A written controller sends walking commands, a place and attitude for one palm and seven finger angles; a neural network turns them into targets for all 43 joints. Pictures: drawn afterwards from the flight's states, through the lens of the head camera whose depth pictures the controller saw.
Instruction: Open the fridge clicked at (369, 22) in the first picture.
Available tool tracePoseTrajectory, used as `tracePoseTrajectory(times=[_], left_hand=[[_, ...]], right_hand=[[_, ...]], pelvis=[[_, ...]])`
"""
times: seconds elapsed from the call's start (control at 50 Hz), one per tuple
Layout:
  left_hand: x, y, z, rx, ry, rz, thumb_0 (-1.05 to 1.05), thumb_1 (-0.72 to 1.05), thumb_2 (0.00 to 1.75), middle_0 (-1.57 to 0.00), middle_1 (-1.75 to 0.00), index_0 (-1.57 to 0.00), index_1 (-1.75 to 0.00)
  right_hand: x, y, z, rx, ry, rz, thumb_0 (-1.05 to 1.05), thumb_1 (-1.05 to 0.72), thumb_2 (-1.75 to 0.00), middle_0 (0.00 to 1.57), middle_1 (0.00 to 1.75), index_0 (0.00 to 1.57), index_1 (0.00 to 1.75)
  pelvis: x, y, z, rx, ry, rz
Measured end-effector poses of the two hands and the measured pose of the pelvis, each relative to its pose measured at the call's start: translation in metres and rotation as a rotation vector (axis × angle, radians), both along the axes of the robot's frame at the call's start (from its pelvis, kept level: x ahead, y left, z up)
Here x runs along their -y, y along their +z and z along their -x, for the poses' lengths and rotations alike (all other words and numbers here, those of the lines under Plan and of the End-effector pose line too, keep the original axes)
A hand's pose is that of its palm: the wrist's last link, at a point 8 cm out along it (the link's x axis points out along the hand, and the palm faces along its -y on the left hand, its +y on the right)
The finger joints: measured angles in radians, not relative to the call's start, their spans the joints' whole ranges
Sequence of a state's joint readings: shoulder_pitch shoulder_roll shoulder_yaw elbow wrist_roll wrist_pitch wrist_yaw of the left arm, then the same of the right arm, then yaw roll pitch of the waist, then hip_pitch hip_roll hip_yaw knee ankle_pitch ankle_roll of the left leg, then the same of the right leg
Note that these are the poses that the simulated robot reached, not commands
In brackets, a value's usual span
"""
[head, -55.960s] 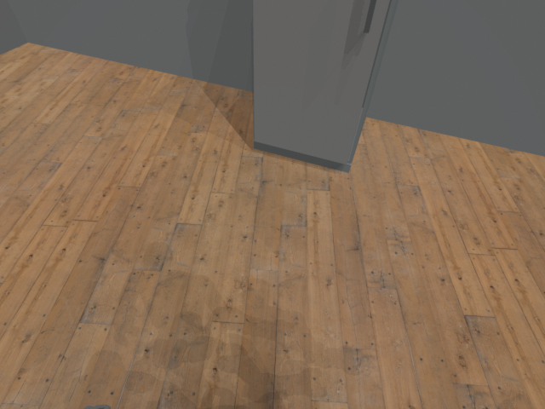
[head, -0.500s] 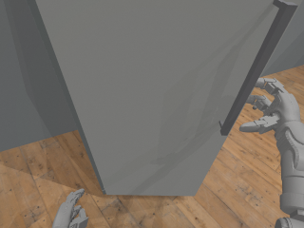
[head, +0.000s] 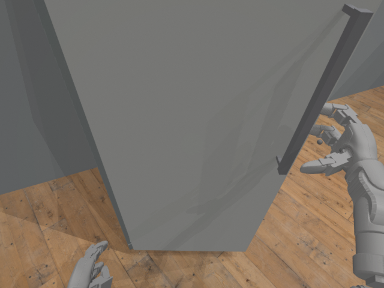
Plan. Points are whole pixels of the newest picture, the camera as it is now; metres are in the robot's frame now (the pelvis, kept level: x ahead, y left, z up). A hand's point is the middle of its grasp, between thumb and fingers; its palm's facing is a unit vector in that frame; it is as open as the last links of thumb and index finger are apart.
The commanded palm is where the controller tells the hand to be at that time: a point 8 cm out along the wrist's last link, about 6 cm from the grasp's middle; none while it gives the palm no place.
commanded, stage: move the hooked fingers beside the handle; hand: right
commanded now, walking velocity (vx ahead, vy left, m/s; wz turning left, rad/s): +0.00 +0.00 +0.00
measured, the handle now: (307, 108) +0.43 -0.22 +0.20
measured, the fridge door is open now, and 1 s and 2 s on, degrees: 24 25 25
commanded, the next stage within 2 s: none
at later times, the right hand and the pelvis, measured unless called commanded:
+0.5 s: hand (331, 147) +0.34 -0.24 +0.18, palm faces +0.07 +1.00 -0.01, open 14.0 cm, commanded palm +0.31 -0.29 +0.17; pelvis +0.00 +0.01 +0.00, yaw +0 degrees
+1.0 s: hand (344, 151) +0.33 -0.26 +0.18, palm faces +0.06 +1.00 -0.01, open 14.0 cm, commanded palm +0.30 -0.31 +0.17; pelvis -0.01 +0.01 +0.00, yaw +0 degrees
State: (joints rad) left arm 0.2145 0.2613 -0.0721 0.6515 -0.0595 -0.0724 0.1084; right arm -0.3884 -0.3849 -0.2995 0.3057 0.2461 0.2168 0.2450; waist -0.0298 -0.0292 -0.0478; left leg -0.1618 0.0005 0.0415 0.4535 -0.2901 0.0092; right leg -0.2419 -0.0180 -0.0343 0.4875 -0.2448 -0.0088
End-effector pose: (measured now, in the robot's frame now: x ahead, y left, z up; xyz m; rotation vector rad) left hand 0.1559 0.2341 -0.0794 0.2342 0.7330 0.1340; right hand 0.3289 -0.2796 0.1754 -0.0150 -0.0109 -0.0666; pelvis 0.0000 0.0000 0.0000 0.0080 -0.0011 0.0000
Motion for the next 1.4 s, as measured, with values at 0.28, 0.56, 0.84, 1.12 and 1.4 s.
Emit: tracePoseTrajectory(times=[0.28,0.56,0.84,1.12,1.4], left_hand=[[-0.006,0.005,-0.003,0.025,0.013,0.003,0.02,0.9,0.9,-0.2,-0.3,-0.2,-0.3],[-0.016,0.003,0.008,0.02,0.026,-0.005,0.02,0.9,0.9,-0.2,-0.3,-0.2,-0.3],[-0.023,0.002,0.022,0.013,0.039,-0.019,0.02,0.9,0.9,-0.2,-0.3,-0.2,-0.3],[-0.014,0.001,0.022,0.018,0.027,-0.012,0.02,0.9,0.9,-0.2,-0.3,-0.2,-0.3],[-0.008,0.003,0.011,0.026,0.019,0.0,0.02,0.9,0.9,-0.2,-0.3,-0.2,-0.3]], right_hand=[[0.005,0.001,0.01,0.006,0.011,-0.005,-0.01,0.5,-0.3,0.28,1.2,0.28,1.19],[0.018,0.002,0.019,-0.003,-0.007,-0.008,-0.01,0.5,-0.3,0.3,1.2,0.3,1.2],[0.034,-0.001,0.024,-0.008,-0.012,-0.014,-0.01,0.5,-0.3,0.3,1.2,0.3,1.2],[0.036,-0.002,0.023,0.001,0.004,-0.001,-0.01,0.5,-0.3,0.3,1.2,0.3,1.2],[0.044,-0.002,0.019,-0.002,-0.003,0.0,-0.01,0.5,-0.3,0.3,1.2,0.3,1.2]], pelvis=[[-0.003,0.0,0.0,0.002,0.009,0.001],[-0.009,0.0,0.005,0.002,0.006,0.001],[-0.01,-0.002,0.012,-0.004,0.003,-0.002],[-0.004,-0.002,0.013,-0.008,0.001,-0.004],[-0.002,-0.001,0.005,-0.017,0.009,-0.003]])
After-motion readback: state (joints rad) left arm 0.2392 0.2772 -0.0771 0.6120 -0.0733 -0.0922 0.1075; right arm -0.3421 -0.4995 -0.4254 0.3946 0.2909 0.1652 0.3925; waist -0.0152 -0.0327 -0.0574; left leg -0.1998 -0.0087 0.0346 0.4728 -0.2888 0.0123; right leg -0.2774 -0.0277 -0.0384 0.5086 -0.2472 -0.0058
